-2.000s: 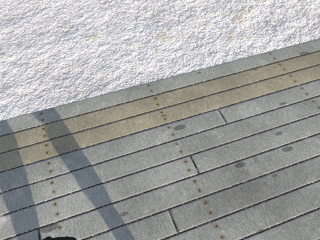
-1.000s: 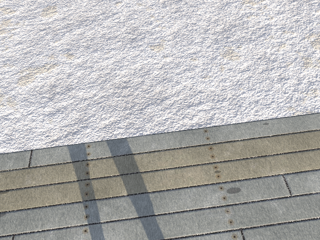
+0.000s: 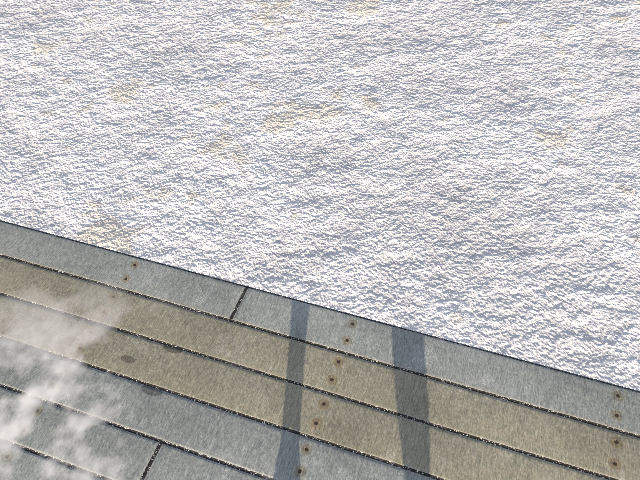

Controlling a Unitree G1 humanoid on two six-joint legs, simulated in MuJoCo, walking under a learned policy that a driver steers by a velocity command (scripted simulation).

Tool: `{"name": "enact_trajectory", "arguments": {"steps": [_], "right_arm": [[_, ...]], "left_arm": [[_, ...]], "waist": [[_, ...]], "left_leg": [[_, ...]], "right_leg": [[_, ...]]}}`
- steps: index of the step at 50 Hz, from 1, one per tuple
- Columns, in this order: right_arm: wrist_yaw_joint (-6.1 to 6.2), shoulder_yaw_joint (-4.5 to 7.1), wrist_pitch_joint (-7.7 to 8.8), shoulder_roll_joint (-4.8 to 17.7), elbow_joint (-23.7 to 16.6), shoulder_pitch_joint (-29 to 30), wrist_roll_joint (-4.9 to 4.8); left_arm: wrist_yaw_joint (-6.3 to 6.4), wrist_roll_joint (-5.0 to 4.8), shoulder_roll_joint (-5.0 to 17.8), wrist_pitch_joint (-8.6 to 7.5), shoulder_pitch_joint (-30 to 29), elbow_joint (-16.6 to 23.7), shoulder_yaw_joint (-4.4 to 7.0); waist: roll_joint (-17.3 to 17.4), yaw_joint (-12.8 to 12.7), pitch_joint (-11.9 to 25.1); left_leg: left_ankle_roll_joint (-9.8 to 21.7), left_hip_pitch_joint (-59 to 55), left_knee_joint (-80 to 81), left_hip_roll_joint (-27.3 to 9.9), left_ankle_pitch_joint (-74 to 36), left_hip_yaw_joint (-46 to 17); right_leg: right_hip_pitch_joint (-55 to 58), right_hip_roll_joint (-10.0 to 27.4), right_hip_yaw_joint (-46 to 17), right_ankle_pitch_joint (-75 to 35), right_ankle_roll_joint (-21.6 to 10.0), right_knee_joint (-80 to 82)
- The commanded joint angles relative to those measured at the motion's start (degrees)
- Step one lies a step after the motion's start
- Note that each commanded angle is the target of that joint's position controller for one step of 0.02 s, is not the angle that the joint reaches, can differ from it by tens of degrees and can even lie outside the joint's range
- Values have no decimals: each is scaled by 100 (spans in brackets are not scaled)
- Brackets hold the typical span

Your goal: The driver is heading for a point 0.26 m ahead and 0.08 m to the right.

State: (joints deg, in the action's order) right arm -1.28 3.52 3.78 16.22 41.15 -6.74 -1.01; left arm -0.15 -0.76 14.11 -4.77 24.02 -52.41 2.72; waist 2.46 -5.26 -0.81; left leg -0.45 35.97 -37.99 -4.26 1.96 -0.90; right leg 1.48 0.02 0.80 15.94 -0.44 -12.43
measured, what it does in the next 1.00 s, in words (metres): walks ahead: left foot, then right foot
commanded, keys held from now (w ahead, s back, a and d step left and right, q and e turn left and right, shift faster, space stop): w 0.06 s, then no key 0.94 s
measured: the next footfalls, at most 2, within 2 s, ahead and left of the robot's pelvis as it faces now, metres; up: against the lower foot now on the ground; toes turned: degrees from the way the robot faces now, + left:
left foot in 0.12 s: +0.24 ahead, +0.14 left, +0.00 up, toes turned +2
right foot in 0.50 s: +0.28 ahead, -0.09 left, +0.00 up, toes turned +0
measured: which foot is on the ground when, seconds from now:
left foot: up 0.00-0.10, down 0.12-1.00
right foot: down 0.00-0.12, up 0.14-0.48, down 0.50-1.00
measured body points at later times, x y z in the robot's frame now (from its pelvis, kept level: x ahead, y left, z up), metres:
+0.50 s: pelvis +0.19 +0.05 -0.01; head +0.20 +0.05 +0.44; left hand +0.31 +0.32 -0.12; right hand +0.28 -0.20 -0.14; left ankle +0.20 +0.14 -0.74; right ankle +0.24 -0.09 -0.74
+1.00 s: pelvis +0.23 +0.03 +0.00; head +0.24 +0.03 +0.45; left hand +0.27 +0.28 -0.15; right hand +0.24 -0.22 -0.16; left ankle +0.20 +0.14 -0.74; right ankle +0.24 -0.09 -0.74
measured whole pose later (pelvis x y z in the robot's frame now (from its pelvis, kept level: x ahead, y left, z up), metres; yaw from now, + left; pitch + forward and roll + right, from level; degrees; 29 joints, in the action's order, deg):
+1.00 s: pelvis +0.23 +0.03 +0.00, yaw +0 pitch -2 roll +0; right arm 2.9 2.3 -1.3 11.4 63.2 -14.2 0.1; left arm 2.7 -0.1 11.2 1.0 12.8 -59.4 3.5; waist 0.0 -0.2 -2.8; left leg 0.6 7.6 -25.8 -0.1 16.6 2.0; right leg -11.3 0.6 0.2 13.3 0.5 -26.2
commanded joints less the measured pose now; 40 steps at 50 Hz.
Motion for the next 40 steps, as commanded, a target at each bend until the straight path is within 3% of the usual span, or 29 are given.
{"name": "enact_trajectory", "arguments": {"steps": [1, 3, 4, 5, 6, 7, 8, 9, 10, 11, 12, 13, 14, 17, 19, 22, 24, 25, 26, 27, 28, 29, 31, 34, 40], "right_arm": [[-92, -1, 126, 193, -669, 960, -47], [-127, 62, 143, 381, -677, 833, -64], [-119, 130, 147, 519, -614, 552, -27], [-85, 219, 117, 627, -398, -160, 24], [-30, 319, 103, 877, -162, -970, 86], [69, 428, 43, 1430, -72, -1738, 256], [24, 367, -38, 1434, 3, -1728, 215], [-1, 248, -92, 997, -38, -1472, 131], [-2, 158, -91, 746, -68, -1014, 87], [-6, 90, -69, 568, -57, -657, 84], [-12, 60, -47, 459, -38, -373, 109], [-17, 11, -15, 351, 41, -260, 226], [-24, -9, 38, 252, 123, -170, 265], [47, -11, 97, 344, 334, 41, 268], [127, -8, 57, 431, 475, 10, 261], [157, -32, -28, 462, 691, -69, 225], [174, -92, -110, 313, 815, -55, 171], [176, -127, -132, 204, 930, -240, 129], [197, -152, -148, 116, 1032, -522, 173], [193, -111, -145, 186, 1133, -1031, 207], [217, -121, -201, 143, 1190, -1059, 196], [259, -82, -266, 272, 1203, -754, 189], [319, -79, -341, 154, 1237, -691, 169], [321, -49, -349, 132, 1385, -788, 151], [367, -39, -437, 37, 1724, -881, 120]], "left_arm": [[23, -67, 1108, -13, 19, 253, 238], [31, -82, 1170, 52, -21, 224, 264], [46, -72, 1232, 93, -107, 230, 284], [79, -93, 1163, 120, -203, 236, 261], [102, -48, 1042, 117, -203, 294, 206], [101, 140, 710, 31, 18, 517, 89], [67, 15, 358, -54, 781, 328, -18], [62, -161, 986, -65, 427, 251, 159], [76, -202, 1018, -37, -19, 384, 182], [129, -111, 902, 7, -302, 414, 172], [176, -31, 825, 83, -379, 444, 197], [210, 15, 685, 194, -209, 384, 179], [229, 33, 542, 269, -48, 328, 160], [255, 100, 428, 322, -294, 434, 114], [263, 138, 495, 356, -511, 460, 109], [253, 119, 602, 462, -812, 501, 128], [275, 141, 557, 534, -862, 527, 140], [280, 207, 583, 547, -893, 542, 137], [298, 221, 791, 548, -958, 597, 171], [313, 166, 1090, 570, -1135, 621, 225], [271, 95, 890, 574, -1276, 544, 216], [245, 103, 683, 562, -1278, 490, 189], [229, 141, 555, 502, -1273, 391, 151], [256, 97, 537, 440, -1124, 197, 170], [273, 79, 472, 473, -1002, -155, 185]], "waist": [[-872, -11, -520], [-942, 180, -438], [-968, 394, -261], [-914, 794, 228], [-776, 1137, 829], [424, 1172, 1798], [1573, 864, 2720], [776, 986, 2189], [523, 882, 1357], [49, 728, 943], [54, 543, 682], [284, 332, 670], [325, 217, 701], [331, 127, 710], [367, 201, 806], [235, 303, 667], [116, 233, 418], [-54, 230, 253], [-333, 397, 148], [-951, 791, 71], [-1146, 773, 14], [-907, 583, -256], [-789, 566, -206], [-578, 531, 61], [-246, 506, 102]], "left_leg": [[81, -217, 512, 188, -145, 213], [258, -502, 720, 235, 99, 181], [368, -961, 843, 374, 201, 250], [543, -1908, 1078, 582, -9, 436], [726, -3263, 1063, 380, -796, 305], [1290, -5284, 570, -1125, -2544, -1335], [2055, -5941, 1205, -2081, -2556, -3234], [1841, -5204, 1394, -1775, -2278, -2707], [1654, -4473, 1454, -1571, -2516, -1893], [1504, -3741, 1600, -1277, -2666, -1428], [1401, -3087, 1812, -1066, -2625, -1071], [1385, -2550, 1934, -932, -2987, -807], [1456, -2234, 2004, -864, -3243, -594], [1493, -2001, 2060, -767, -3585, -228], [1408, -2091, 2040, -734, -3487, -171], [1351, -2020, 2130, -813, -2031, -362], [1165, -1864, 2076, -703, -425, -468], [902, -1735, 2034, -495, 530, -468], [613, -1604, 1875, -198, 1477, -386], [421, -1391, 1898, 176, 2085, -231], [314, -1871, 1967, 284, 1873, -39], [266, -2029, 1863, 269, 1748, -18], [275, -2178, 1766, 236, 1412, -4], [262, -2404, 1684, 201, 832, 8], [217, -2630, 1538, 197, 76, 43]], "right_leg": [[-422, 1321, -669, -1518, -943, 443], [-120, 1499, -677, -2148, -868, 188], [0, 1450, -577, -3260, -773, -256], [-20, 1240, -328, -4447, -621, -1120], [-567, 929, -134, -4407, -368, -2226], [-2240, 360, 41, -1789, 12, -4288], [-3264, -390, -602, 2269, 227, -5758], [-3473, -79, -936, 2201, 203, -6227], [-3773, 126, -651, 1962, 158, -6180], [-3664, 357, -515, 1574, 173, -5858], [-3360, 512, -479, 1238, 189, -5500], [-2764, 575, -508, 963, 242, -5292], [-2415, 557, -472, 767, 293, -5056], [-2106, 526, -415, 159, 348, -3913], [-1884, 497, -388, -382, 347, -3326], [-1599, 482, -380, -494, 295, -2793], [-1235, 467, -319, -774, 144, -1968], [-981, 533, -400, -1466, 54, -1379], [-780, 797, -679, -2321, -41, -1171], [-675, 965, -779, -2272, -214, -1310], [-1255, 819, -726, -940, -266, -1158], [-1611, 630, -693, -416, -166, -990], [-1541, 572, -642, -778, -52, -929], [-1220, 509, -543, -1289, -72, -1099], [-1088, 430, -437, -1788, -162, -1162]]}}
